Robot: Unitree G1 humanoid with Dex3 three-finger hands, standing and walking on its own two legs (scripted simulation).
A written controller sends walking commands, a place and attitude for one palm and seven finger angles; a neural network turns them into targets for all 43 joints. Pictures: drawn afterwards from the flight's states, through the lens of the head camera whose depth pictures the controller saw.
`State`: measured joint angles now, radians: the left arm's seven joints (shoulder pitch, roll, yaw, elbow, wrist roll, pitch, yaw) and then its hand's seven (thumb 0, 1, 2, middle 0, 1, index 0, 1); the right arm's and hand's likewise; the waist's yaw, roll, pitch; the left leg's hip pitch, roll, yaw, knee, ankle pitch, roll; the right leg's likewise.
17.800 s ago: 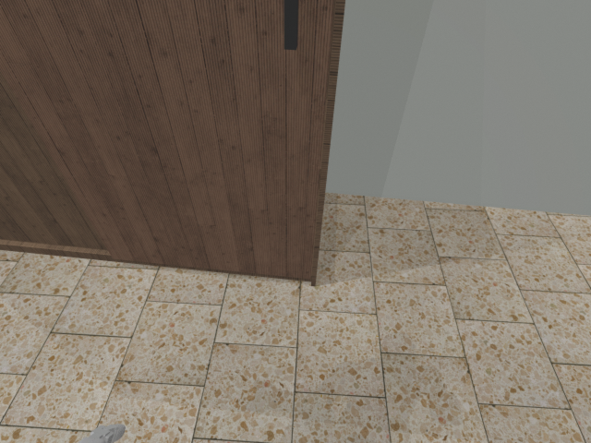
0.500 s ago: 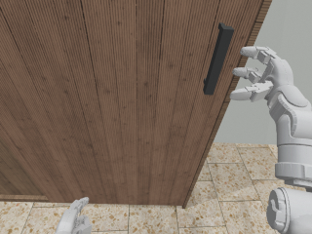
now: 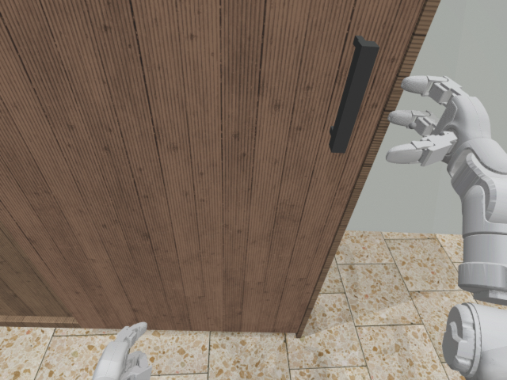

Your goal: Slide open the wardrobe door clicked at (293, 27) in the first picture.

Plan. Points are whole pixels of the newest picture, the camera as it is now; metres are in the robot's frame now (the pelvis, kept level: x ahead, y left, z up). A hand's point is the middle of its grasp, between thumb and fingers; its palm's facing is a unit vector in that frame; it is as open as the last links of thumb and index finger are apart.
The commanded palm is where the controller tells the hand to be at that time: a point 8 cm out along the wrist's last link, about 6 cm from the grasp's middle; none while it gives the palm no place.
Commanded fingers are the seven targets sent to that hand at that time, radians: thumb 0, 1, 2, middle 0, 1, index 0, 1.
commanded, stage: move the hooked fingers beside the handle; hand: right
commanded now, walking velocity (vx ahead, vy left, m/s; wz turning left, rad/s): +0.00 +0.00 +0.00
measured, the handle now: (347, 96) +0.48 -0.12 +0.26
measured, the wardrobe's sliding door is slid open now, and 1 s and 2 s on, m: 0.00 0.00 0.00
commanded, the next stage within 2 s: feel for the door with the fingertips in 0.72 s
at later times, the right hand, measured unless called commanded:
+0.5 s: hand (405, 127) +0.40 -0.19 +0.26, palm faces +0.03 +1.00 -0.03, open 14.0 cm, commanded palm +0.38 -0.23 +0.27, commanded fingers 0.00 0.50 -0.30 0.30 1.20 0.30 1.20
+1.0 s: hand (403, 127) +0.38 -0.17 +0.27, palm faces +0.00 +1.00 -0.03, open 14.0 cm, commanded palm +0.36 -0.21 +0.27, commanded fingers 0.00 0.50 -0.30 0.30 1.20 0.30 1.20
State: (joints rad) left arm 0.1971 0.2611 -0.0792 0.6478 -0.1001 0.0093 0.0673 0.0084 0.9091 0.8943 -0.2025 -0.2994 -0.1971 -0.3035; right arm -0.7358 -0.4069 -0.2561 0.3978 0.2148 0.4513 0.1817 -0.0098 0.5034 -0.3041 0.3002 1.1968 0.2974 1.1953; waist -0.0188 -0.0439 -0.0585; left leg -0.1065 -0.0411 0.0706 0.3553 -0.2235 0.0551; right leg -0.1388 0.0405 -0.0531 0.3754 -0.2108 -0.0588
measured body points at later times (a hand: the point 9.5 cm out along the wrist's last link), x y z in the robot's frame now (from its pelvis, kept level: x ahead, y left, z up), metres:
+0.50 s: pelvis +0.00 +0.00 +0.00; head -0.03 +0.01 +0.45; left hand +0.17 +0.23 -0.09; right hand +0.39 -0.24 +0.26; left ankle -0.02 +0.08 -0.75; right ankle +0.00 -0.08 -0.75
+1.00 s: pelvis +0.00 +0.00 +0.00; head -0.03 +0.02 +0.45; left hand +0.19 +0.23 -0.09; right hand +0.38 -0.23 +0.27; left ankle -0.02 +0.08 -0.75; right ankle +0.00 -0.08 -0.75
